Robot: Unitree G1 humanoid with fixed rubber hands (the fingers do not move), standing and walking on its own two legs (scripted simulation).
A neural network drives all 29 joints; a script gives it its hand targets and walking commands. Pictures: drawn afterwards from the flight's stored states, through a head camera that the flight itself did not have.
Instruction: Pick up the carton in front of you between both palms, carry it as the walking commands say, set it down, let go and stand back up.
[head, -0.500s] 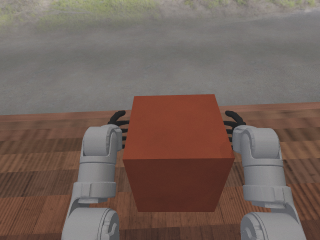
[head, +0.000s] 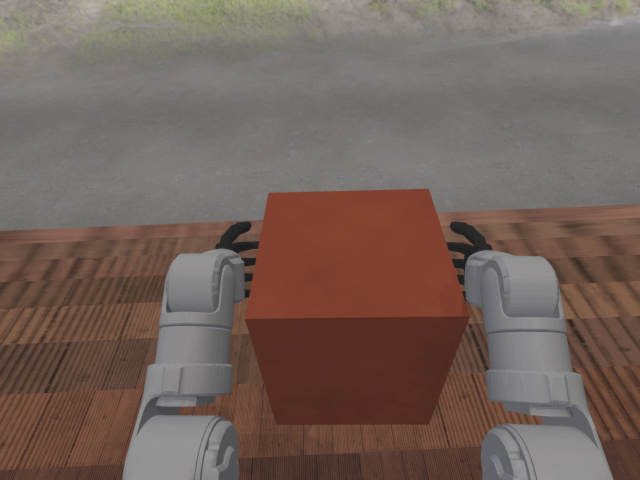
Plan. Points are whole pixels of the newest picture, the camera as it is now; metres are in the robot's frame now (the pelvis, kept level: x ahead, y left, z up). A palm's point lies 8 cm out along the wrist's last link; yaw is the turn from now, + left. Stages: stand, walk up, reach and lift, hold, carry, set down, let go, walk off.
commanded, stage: carry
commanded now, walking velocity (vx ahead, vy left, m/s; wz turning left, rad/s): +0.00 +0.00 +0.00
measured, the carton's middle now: (349, 310) +0.35 +0.00 +0.05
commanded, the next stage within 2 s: none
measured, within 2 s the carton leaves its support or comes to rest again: neither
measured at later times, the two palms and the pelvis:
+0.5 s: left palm (235, 261) +0.36 +0.14 +0.13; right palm (482, 268) +0.35 -0.16 +0.13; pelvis +0.02 -0.01 +0.00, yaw +0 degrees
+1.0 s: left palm (293, 183) +0.54 +0.08 +0.12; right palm (484, 183) +0.54 -0.22 +0.12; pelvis +0.18 -0.07 +0.01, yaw -2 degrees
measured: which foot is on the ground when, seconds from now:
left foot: down 0.00-0.70, up 0.72-1.00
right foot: down 0.00-0.42, up 0.44-0.68, down 0.70-1.00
